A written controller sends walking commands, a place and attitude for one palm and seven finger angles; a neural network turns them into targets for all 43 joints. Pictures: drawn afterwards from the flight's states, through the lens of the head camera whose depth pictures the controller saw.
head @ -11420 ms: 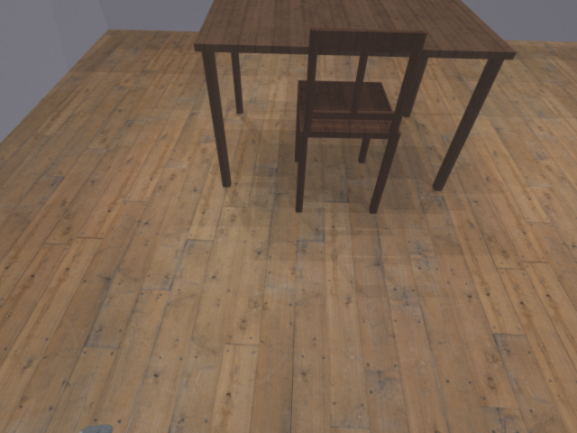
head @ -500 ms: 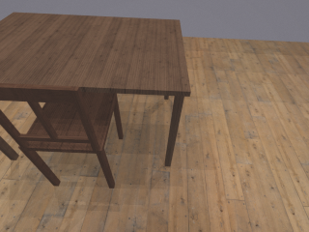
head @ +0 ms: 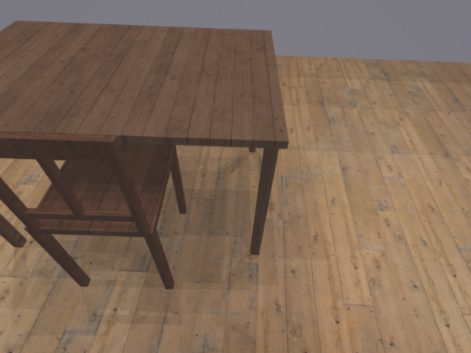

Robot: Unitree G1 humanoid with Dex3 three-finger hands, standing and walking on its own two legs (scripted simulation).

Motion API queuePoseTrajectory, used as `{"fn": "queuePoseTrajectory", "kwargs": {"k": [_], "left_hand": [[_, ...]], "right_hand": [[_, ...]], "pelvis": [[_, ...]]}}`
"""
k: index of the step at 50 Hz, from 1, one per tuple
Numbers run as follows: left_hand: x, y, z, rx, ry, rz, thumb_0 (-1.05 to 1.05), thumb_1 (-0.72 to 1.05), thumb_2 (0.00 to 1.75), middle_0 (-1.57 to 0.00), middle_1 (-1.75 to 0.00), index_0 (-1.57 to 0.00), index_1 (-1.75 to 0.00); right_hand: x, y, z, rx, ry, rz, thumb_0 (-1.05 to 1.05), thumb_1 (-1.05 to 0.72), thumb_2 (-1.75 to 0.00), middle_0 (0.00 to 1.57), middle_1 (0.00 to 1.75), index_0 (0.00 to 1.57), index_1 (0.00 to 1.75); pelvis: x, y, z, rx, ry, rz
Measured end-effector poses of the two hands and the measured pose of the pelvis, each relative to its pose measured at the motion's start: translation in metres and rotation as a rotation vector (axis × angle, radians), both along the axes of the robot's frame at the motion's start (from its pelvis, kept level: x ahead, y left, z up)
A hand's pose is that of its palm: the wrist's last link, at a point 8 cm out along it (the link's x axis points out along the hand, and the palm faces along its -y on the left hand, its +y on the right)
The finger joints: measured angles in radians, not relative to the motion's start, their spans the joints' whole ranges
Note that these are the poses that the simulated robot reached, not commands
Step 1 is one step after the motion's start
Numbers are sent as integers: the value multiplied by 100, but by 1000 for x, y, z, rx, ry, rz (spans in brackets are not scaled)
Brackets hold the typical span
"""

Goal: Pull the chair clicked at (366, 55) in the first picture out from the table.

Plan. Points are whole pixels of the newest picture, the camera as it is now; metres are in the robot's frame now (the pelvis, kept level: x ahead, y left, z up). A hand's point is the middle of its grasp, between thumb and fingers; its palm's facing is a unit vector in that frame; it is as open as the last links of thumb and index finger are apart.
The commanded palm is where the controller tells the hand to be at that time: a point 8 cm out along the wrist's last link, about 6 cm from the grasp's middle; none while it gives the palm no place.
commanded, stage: look again from close up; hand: left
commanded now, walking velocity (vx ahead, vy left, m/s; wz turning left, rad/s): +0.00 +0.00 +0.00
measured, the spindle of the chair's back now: (63, 187) +0.50 +0.49 -0.11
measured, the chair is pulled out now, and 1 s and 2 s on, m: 0.00 0.00 0.00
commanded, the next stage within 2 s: shuffle to correct the standing spot in 0.68 s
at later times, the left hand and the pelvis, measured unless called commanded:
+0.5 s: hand out of the picture -0.02 +0.14 -0.18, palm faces +0.06 -0.99 -0.14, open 7.4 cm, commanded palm none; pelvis +0.01 +0.00 +0.00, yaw +0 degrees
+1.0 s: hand out of the picture -0.02 +0.15 -0.18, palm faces +0.13 -0.98 -0.14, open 7.4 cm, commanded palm none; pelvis +0.01 +0.01 -0.01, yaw +2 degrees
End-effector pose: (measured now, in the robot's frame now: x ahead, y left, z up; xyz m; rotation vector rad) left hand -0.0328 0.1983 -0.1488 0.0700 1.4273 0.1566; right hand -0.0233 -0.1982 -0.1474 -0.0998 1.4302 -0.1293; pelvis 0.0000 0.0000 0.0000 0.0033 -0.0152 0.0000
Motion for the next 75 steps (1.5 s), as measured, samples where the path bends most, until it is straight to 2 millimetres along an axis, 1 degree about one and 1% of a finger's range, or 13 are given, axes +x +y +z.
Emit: {"fn": "queuePoseTrajectory", "kwargs": {"k": [22, 44, 50, 53, 56, 58, 60, 66, 68, 70, 72, 73, 75], "left_hand": [[6, -3, 0, -2, 2, -1, 0, 91, 90, -20, -30, -19, -30], [6, -4, -1, -2, 8, 11, 0, 91, 90, -20, -30, -19, -30], [3, 6, -6, -1, 4, 69, 0, 91, 90, -20, -30, -20, -30], [1, 17, -11, -4, 15, 99, 0, 91, 90, -20, -30, -20, -30], [3, 30, -14, -9, 45, 93, 0, 91, 90, -20, -30, -20, -30], [10, 39, -13, -5, 62, 64, 1, 91, 90, -20, -30, -19, -30], [24, 47, -10, 5, 59, 36, 1, 91, 90, -20, -30, -19, -30], [86, 62, 1, 61, -37, -6, 2, 93, 90, -20, -30, -19, -30], [106, 67, 3, 84, -75, -9, 2, 94, 90, -20, -30, -19, -30], [122, 70, 1, 107, -122, -8, 2, 94, 90, -20, -30, -19, -30], [132, 71, 2, 115, -154, 16, 2, 94, 90, -20, -30, -19, -30], [134, 72, 3, 116, -164, 32, 1, 94, 90, -20, -30, -19, -30], [134, 73, 6, 115, -166, 58, 1, 93, 90, -20, -30, -19, -30]], "right_hand": [[5, -3, 1, -3, 3, 0, 1, -91, -90, 19, 29, 20, 30], [8, -4, 0, 1, 12, 9, 0, -91, -90, 19, 29, 20, 30], [14, -4, -3, -16, 32, 40, 0, -91, -90, 19, 29, 20, 30], [24, -1, 0, -38, 35, 56, 0, -91, -90, 19, 29, 20, 30], [35, 6, 3, -56, 8, 48, 0, -91, -90, 19, 29, 20, 30], [39, 11, 4, -62, -14, 30, 0, -91, -90, 19, 29, 20, 30], [40, 18, 5, -57, -21, 12, 0, -91, -90, 19, 29, 20, 30], [37, 36, 0, 1, 42, 3, 0, -91, -90, 19, 29, 20, 30], [38, 39, -6, 23, 68, 3, 0, -91, -90, 20, 29, 20, 30], [42, 40, -16, 44, 87, 3, 0, -91, -90, 20, 29, 20, 30], [52, 39, -21, 50, 104, 25, 0, -91, -90, 20, 29, 20, 30], [60, 37, -20, 47, 107, 40, 0, -91, -90, 20, 29, 20, 30], [82, 35, -16, 33, 90, 63, 0, -91, -90, 20, 29, 20, 30]], "pelvis": [[6, -2, 0, 0, 1, -1], [9, -4, -1, -1, 4, 3], [15, 5, -6, -21, 6, 29], [20, 15, -8, -26, 8, 41], [28, 25, -9, -7, 12, 27], [33, 31, -8, 1, 18, 11], [38, 35, -7, 7, 22, 3], [55, 38, -4, 14, 29, 8], [63, 37, -7, 19, 28, 10], [72, 35, -15, 32, 28, 19], [78, 36, -17, 14, 18, 44], [81, 38, -16, 9, 15, 56], [86, 41, -11, 7, 13, 66]]}}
